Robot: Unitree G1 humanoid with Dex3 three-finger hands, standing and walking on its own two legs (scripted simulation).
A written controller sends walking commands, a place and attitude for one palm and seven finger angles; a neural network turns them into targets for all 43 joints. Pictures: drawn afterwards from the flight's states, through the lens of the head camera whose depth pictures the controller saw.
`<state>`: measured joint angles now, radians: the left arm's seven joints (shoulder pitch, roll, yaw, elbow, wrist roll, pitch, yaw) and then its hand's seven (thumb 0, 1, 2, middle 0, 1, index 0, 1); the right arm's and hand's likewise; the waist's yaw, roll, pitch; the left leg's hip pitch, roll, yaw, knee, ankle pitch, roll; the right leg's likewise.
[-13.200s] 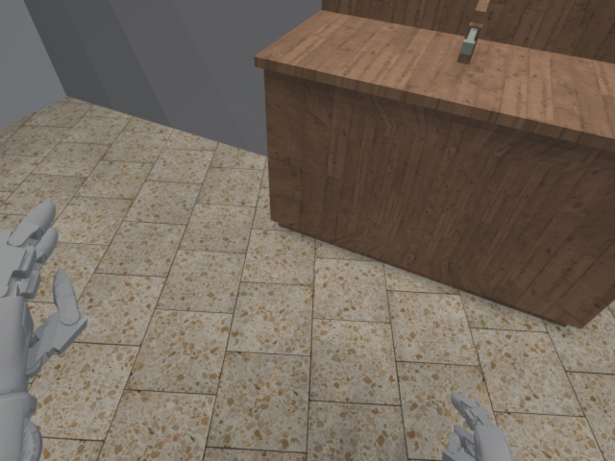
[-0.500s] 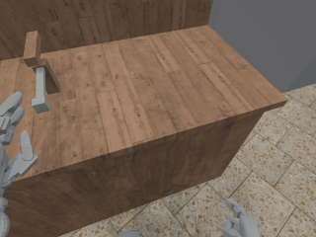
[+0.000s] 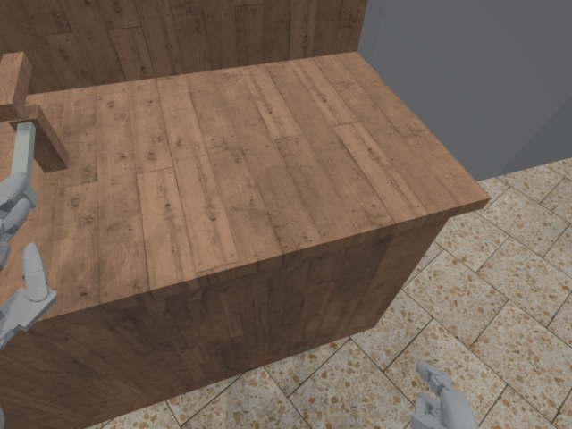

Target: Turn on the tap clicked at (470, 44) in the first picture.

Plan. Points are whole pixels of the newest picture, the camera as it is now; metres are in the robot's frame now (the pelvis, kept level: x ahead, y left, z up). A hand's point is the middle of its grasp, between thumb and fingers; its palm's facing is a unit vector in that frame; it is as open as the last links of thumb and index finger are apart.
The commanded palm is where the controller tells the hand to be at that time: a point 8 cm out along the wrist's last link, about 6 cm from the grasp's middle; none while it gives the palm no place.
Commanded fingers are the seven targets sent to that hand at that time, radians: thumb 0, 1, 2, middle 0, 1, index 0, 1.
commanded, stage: come to a stop and stand still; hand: left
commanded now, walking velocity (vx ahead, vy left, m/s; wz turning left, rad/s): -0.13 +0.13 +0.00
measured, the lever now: (18, 196) +0.35 +0.36 +0.13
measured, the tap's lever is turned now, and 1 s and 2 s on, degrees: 2 2 2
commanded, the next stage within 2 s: look again from close up in 1.22 s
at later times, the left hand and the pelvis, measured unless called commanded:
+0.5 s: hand out of the picture +0.18 +0.28 +0.16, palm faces +0.46 -0.82 -0.33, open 7.4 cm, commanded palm +0.13 +0.30 +0.18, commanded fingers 0.00 0.90 0.90 -0.20 -0.30 -0.20 -0.30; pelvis -0.02 +0.02 +0.01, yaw +1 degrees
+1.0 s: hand out of the picture +0.20 +0.30 +0.15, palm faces +0.42 -0.84 -0.34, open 7.4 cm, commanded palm +0.15 +0.33 +0.18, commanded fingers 0.00 0.90 0.90 -0.20 -0.30 -0.20 -0.30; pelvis -0.01 +0.05 +0.01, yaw +1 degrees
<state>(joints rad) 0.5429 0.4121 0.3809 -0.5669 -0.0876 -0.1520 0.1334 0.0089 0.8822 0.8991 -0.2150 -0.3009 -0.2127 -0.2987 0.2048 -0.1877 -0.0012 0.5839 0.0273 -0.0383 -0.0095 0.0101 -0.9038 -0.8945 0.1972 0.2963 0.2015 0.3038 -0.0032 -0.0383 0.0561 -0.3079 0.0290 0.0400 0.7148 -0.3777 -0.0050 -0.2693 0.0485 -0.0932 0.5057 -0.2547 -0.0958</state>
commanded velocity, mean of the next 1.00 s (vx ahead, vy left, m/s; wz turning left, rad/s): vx -0.01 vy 0.01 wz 0.00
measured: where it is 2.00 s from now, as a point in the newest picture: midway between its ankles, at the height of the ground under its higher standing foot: outside the picture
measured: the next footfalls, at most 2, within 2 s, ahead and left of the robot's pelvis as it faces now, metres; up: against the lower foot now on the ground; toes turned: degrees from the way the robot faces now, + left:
none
